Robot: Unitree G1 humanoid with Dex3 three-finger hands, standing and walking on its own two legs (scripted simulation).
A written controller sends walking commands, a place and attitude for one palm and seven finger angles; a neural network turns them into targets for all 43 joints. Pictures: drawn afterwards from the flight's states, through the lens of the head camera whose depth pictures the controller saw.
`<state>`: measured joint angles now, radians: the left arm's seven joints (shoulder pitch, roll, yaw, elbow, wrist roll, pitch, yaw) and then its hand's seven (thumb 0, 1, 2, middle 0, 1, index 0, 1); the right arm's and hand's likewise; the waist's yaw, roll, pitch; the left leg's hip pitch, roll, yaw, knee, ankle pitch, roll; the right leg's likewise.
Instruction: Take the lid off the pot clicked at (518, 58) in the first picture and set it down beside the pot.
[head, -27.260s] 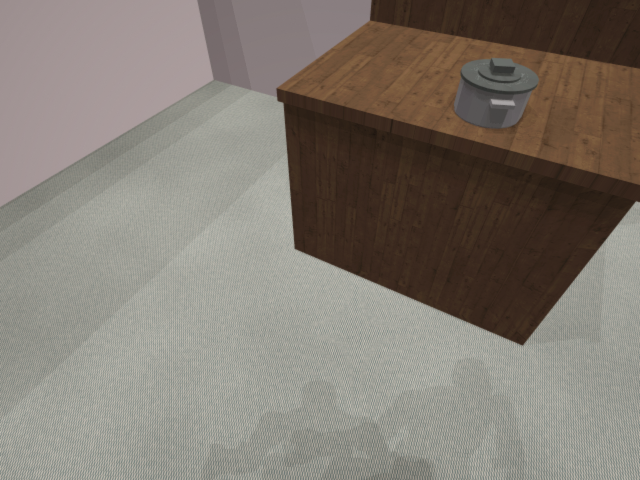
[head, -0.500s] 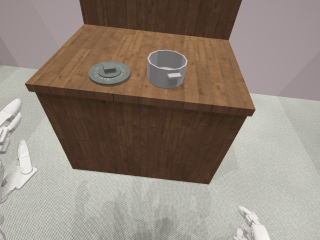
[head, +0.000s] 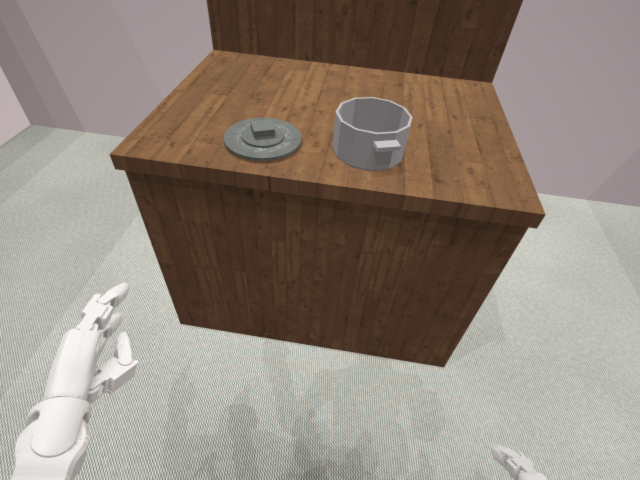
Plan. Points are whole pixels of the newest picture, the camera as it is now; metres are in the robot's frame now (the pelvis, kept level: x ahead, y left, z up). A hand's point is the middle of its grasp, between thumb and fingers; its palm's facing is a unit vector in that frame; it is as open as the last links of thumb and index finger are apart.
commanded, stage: stop stepping back and stand still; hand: left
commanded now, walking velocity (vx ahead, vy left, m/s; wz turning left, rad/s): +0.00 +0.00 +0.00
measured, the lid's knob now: (262, 128) +0.85 +0.16 +0.01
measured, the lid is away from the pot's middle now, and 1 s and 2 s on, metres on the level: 0.25 0.25 0.25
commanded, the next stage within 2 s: let the arm hang, fingers relaxed in 0.28 s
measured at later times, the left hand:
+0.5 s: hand out of the picture -0.09 +0.16 -0.16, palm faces -0.01 -0.99 -0.16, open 7.4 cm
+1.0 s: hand out of the picture +0.06 +0.12 -0.17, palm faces -0.01 -0.99 -0.17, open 7.3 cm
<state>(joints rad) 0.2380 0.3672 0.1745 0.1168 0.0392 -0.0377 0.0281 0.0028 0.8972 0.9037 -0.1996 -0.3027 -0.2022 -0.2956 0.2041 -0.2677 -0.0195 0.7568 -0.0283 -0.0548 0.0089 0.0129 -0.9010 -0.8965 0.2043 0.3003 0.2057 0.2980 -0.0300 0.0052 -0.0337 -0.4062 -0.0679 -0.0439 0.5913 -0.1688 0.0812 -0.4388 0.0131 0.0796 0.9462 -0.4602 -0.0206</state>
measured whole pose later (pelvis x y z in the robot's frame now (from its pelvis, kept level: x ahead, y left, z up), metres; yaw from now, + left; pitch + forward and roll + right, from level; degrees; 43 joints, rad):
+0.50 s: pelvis +0.00 -0.02 +0.01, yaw -3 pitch +1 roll +0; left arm 0.45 0.18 0.01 1.12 0.02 0.02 0.02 0.01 0.91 0.90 -0.20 -0.30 -0.20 -0.29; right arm 0.34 -0.11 -0.05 1.07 -0.01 0.04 -0.02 0.01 -0.91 -0.90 0.20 0.30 0.20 0.30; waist 0.02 -0.05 0.04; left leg -0.35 -0.06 -0.02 0.42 -0.12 0.04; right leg -0.19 0.02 0.03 0.46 -0.30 -0.04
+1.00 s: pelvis +0.05 -0.04 +0.01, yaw -3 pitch +0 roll +0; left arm 0.29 0.13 0.02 1.10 0.01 -0.01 0.05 0.02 0.93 0.90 -0.20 -0.30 -0.20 -0.29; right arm 0.32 -0.10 -0.05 1.10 -0.01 0.00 -0.03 0.01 -0.92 -0.90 0.20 0.30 0.20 0.30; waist -0.02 -0.02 0.02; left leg -0.29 -0.03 -0.02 0.50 -0.21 0.02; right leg -0.09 0.06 0.03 0.44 -0.35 -0.04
